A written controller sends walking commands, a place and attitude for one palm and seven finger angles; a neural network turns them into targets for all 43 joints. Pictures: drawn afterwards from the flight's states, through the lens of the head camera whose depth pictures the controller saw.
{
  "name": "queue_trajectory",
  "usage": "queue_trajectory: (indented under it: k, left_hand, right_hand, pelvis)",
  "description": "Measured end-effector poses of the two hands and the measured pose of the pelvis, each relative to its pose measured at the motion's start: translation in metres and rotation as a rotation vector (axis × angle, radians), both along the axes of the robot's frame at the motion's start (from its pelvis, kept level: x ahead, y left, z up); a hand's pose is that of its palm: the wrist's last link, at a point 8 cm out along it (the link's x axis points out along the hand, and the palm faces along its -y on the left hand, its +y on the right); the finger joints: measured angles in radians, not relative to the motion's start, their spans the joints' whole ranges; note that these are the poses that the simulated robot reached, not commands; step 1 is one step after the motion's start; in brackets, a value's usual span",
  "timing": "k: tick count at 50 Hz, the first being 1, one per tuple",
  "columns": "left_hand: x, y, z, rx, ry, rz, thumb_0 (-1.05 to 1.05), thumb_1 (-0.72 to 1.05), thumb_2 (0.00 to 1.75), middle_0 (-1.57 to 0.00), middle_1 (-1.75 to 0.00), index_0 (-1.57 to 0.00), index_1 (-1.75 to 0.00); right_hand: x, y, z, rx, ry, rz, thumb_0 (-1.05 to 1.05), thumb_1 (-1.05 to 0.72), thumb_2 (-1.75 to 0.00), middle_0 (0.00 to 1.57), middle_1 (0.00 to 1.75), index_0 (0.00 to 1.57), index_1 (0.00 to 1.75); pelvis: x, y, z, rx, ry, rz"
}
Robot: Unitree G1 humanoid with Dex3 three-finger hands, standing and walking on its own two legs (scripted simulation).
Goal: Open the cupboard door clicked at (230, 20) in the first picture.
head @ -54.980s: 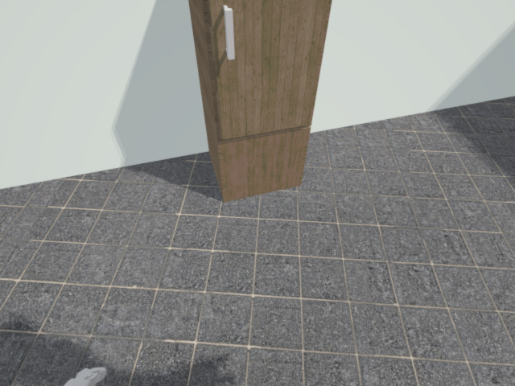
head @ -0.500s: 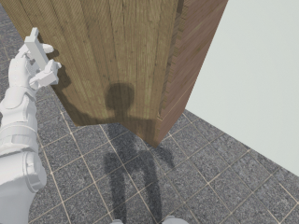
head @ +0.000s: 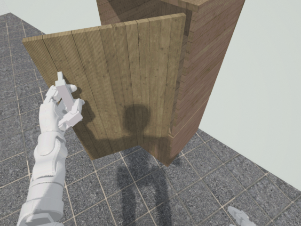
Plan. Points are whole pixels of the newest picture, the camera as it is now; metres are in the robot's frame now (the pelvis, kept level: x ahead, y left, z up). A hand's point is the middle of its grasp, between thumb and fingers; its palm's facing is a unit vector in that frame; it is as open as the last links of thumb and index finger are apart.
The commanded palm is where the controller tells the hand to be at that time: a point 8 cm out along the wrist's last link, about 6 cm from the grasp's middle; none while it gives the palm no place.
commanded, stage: pull the door open along its arc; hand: left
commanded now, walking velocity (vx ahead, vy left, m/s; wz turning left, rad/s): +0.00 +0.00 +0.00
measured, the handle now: (69, 97) +0.43 +0.24 +0.11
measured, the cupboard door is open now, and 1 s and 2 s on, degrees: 60 90 92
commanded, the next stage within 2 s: open thumb and fingers to let go in 0.54 s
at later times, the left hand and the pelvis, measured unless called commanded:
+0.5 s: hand (110, 146) +0.28 +0.10 +0.11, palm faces +0.48 -0.88 +0.03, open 6.1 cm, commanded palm +0.21 +0.13 +0.10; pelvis +0.00 -0.03 +0.01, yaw +3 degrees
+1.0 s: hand (120, 152) +0.26 +0.08 +0.11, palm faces +0.47 -0.88 +0.00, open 9.1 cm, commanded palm +0.22 +0.12 +0.10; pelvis -0.02 -0.04 +0.01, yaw +5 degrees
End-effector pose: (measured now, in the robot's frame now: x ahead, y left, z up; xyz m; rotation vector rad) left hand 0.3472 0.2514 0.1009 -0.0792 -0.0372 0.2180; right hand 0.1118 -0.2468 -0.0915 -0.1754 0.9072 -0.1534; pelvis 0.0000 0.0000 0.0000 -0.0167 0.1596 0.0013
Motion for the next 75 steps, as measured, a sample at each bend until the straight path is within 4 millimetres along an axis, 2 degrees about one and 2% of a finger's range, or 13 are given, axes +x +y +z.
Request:
queue_trajectory:
  k: [6, 12, 17, 29, 33, 39, 43, 48, 56, 60, 67, 75]
  left_hand:
    - [-0.037, -0.031, 0.002, 0.004, 0.016, 0.164, 0.01, 0.69, 0.77, -0.33, -1.31, -0.33, -1.29]
    - [-0.061, -0.057, 0.006, 0.018, 0.052, 0.284, 0.01, 0.69, 0.79, -0.33, -1.29, -0.33, -1.31]
    - [-0.081, -0.078, 0.008, 0.053, 0.071, 0.303, 0.02, 0.70, 0.79, -0.32, -1.29, -0.32, -1.32]
    - [-0.127, -0.134, 0.008, 0.029, 0.078, 0.264, 0.02, 0.69, 0.77, -0.30, -1.32, -0.33, -1.33]
    - [-0.135, -0.147, 0.009, 0.077, 0.070, 0.239, 0.02, 0.70, 0.77, -0.31, -1.32, -0.33, -1.33]
    - [-0.129, -0.144, 0.009, 0.063, 0.065, 0.285, 0.02, 0.65, 0.78, -0.35, -1.33, -0.35, -1.33]
    - [-0.127, -0.141, 0.009, 0.063, 0.066, 0.293, 0.01, 0.54, 0.74, -0.36, -1.32, -0.36, -1.32]
    - [-0.127, -0.138, 0.009, 0.062, 0.067, 0.274, 0.01, 0.31, 0.65, -0.35, -1.29, -0.37, -1.29]
    - [-0.125, -0.136, 0.009, 0.051, 0.065, 0.260, 0.00, -0.17, 0.44, -0.32, -1.24, -0.35, -1.24]
    - [-0.123, -0.136, 0.009, 0.051, 0.064, 0.264, 0.00, -0.33, 0.37, -0.30, -1.17, -0.33, -1.18]
    - [-0.121, -0.137, 0.008, 0.074, 0.065, 0.252, -0.01, -0.46, 0.32, -0.27, -0.94, -0.27, -0.94]
    - [-0.123, -0.133, 0.008, 0.075, 0.065, 0.240, -0.01, -0.49, 0.30, -0.38, -0.74, -0.37, -0.76]
  right_hand:
    - [0.042, 0.016, 0.008, 0.040, -0.105, 0.086, 0.01, -0.91, -0.90, 0.20, 0.30, 0.20, 0.30]
    - [0.062, 0.025, 0.015, 0.045, -0.127, 0.148, 0.01, -0.91, -0.90, 0.21, 0.30, 0.20, 0.30]
    - [0.065, 0.023, 0.016, 0.045, -0.131, 0.158, 0.01, -0.90, -0.90, 0.21, 0.30, 0.21, 0.30]
    - [0.058, 0.005, 0.011, 0.037, -0.107, 0.159, 0.01, -0.90, -0.90, 0.20, 0.30, 0.20, 0.30]
    - [0.058, 0.003, 0.010, 0.042, -0.115, 0.166, 0.01, -0.91, -0.90, 0.20, 0.30, 0.20, 0.30]
    - [0.060, 0.006, 0.009, 0.033, -0.104, 0.186, 0.01, -0.91, -0.90, 0.20, 0.30, 0.20, 0.30]
    - [0.061, 0.010, 0.011, 0.038, -0.109, 0.192, 0.01, -0.91, -0.90, 0.20, 0.30, 0.20, 0.30]
    - [0.060, 0.014, 0.013, 0.042, -0.114, 0.189, 0.01, -0.91, -0.90, 0.20, 0.30, 0.20, 0.30]
    - [0.054, 0.020, 0.014, 0.033, -0.107, 0.183, 0.01, -0.90, -0.90, 0.20, 0.30, 0.20, 0.30]
    - [0.051, 0.023, 0.014, 0.030, -0.098, 0.180, 0.01, -0.90, -0.90, 0.20, 0.30, 0.20, 0.30]
    - [0.048, 0.030, 0.011, 0.040, -0.090, 0.179, 0.01, -0.91, -0.90, 0.20, 0.30, 0.20, 0.30]
    - [0.049, 0.042, 0.009, 0.046, -0.083, 0.205, 0.01, -0.91, -0.90, 0.20, 0.30, 0.20, 0.30]
  pelvis:
    - [-0.003, -0.005, 0.001, 0.010, -0.032, 0.011]
    - [-0.006, -0.014, 0.003, 0.016, -0.075, 0.036]
    - [-0.004, -0.021, 0.005, 0.020, -0.104, 0.046]
    - [-0.004, -0.034, 0.005, 0.030, -0.153, 0.060]
    - [-0.007, -0.038, 0.004, 0.032, -0.161, 0.068]
    - [-0.016, -0.043, 0.004, 0.030, -0.169, 0.081]
    - [-0.019, -0.044, 0.006, 0.031, -0.167, 0.082]
    - [-0.020, -0.041, 0.007, 0.031, -0.170, 0.079]
    - [-0.024, -0.033, 0.007, 0.026, -0.177, 0.077]
    - [-0.025, -0.028, 0.007, 0.024, -0.175, 0.074]
    - [-0.025, -0.021, 0.005, 0.022, -0.172, 0.070]
    - [-0.030, -0.015, 0.003, 0.018, -0.172, 0.076]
